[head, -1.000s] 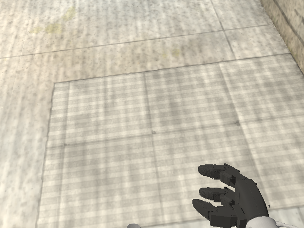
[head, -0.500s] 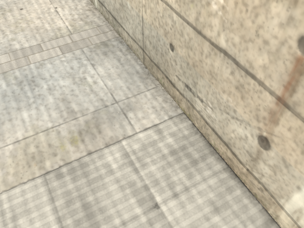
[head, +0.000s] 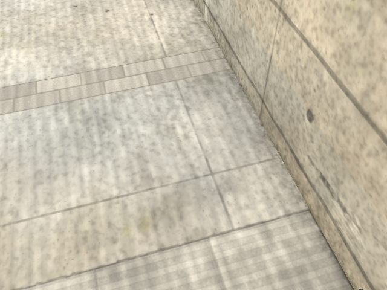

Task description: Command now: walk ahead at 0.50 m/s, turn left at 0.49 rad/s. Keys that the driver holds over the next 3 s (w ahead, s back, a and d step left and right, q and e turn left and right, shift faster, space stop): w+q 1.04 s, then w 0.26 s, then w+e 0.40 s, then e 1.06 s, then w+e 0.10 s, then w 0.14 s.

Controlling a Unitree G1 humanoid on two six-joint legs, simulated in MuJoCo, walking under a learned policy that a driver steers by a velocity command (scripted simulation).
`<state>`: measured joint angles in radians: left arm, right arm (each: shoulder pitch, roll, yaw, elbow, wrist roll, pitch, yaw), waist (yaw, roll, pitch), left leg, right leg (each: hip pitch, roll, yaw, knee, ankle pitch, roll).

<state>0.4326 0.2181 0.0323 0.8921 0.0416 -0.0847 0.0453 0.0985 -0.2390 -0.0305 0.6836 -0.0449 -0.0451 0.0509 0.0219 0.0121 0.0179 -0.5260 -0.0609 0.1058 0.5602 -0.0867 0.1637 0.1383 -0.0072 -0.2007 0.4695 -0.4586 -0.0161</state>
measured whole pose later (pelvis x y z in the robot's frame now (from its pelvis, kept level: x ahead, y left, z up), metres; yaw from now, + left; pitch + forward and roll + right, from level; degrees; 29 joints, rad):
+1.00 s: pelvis +0.55 +0.12 +0.02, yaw +36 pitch +2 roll -1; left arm 0.43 0.24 0.04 0.88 0.01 -0.09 0.01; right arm 0.06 -0.26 -0.04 0.62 -0.04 0.00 0.07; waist 0.06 0.02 0.03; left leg -0.62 0.01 0.06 0.70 -0.12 0.11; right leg 0.10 -0.02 -0.24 0.30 -0.41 0.02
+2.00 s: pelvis +0.97 +0.48 +0.03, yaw +23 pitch +1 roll -1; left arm 0.36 0.29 0.06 0.85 0.01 0.00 0.01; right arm 0.09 -0.26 0.01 0.74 -0.02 -0.03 -0.01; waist 0.07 0.03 0.06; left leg -0.56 0.01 -0.07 0.69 -0.14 -0.04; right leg -0.13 0.17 0.17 0.43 -0.29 -0.10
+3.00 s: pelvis +1.04 +0.52 +0.02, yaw -11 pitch +1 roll +0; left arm 0.34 0.29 0.07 0.75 0.02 0.04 0.00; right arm 0.21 -0.29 -0.03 0.70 -0.03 -0.01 -0.02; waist 0.01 -0.01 -0.02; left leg -0.24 -0.05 -0.03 0.48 -0.30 0.03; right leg -0.28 0.15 0.22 0.60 -0.37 -0.06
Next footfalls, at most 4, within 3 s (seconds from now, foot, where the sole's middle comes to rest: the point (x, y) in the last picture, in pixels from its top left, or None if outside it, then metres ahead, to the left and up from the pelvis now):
0.52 right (223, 278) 0.51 -0.04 -0.75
1.06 left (129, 235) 0.65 0.29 -0.75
1.58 right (111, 160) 0.99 0.41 -0.75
2.06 left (59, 140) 1.09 0.65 -0.75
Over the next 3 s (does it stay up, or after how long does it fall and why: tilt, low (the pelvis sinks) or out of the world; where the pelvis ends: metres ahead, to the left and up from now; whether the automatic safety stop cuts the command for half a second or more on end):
stays up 1.04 0.52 0.02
